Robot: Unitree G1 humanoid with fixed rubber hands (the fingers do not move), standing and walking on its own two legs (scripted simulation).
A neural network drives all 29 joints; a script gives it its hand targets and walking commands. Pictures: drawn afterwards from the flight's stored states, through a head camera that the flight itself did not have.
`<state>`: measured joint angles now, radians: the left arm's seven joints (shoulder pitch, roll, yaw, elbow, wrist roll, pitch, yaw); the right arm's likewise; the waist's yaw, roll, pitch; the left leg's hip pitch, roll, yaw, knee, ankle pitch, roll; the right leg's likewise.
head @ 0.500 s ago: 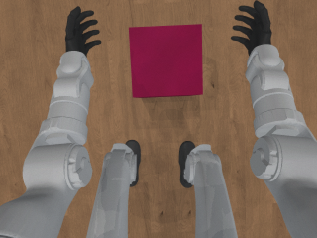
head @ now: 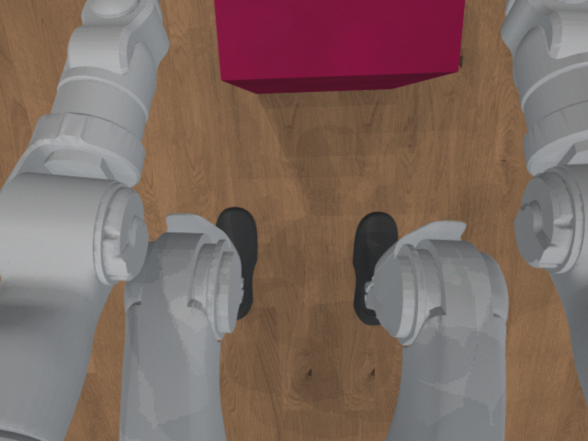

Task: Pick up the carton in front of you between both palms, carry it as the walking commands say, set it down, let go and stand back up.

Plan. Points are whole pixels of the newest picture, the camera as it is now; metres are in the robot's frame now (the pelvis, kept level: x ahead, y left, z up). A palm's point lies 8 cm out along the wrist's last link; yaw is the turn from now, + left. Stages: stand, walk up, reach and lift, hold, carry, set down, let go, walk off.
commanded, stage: reach and lift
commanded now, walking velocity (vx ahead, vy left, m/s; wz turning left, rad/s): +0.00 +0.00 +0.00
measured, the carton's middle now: out of the picture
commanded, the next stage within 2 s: none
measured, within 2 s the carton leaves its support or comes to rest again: leaves its support in 0.88 s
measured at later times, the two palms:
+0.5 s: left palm out of the picture +0.55 +0.14 -0.18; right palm out of the picture +0.56 -0.18 -0.18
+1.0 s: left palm out of the picture +0.56 +0.13 -0.14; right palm out of the picture +0.55 -0.17 -0.15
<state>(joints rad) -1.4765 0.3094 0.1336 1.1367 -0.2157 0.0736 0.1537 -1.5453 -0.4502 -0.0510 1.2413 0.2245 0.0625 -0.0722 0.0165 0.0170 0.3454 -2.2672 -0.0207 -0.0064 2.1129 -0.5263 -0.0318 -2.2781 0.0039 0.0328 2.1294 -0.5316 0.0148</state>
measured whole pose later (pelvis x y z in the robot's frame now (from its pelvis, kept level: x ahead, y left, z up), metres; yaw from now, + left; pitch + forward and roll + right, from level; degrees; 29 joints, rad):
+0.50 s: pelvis +0.01 +0.00 -0.01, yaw +0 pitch +38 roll +2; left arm -1.47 0.29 0.09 1.16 -0.24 0.03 0.15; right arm -1.52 -0.39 -0.01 1.22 0.24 0.03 -0.09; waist 0.00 0.02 0.35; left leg -2.27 -0.02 -0.01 2.17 -0.56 -0.04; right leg -2.28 0.00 0.03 2.19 -0.57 0.01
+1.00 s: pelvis +0.01 +0.00 -0.02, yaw -1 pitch +38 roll +1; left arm -1.35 0.20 0.23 0.89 -0.13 0.24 0.20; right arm -1.37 -0.28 -0.13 0.92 0.11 0.26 -0.15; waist 0.01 0.03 0.24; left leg -2.29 -0.05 -0.04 2.20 -0.57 -0.06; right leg -2.30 0.02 0.03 2.21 -0.57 0.01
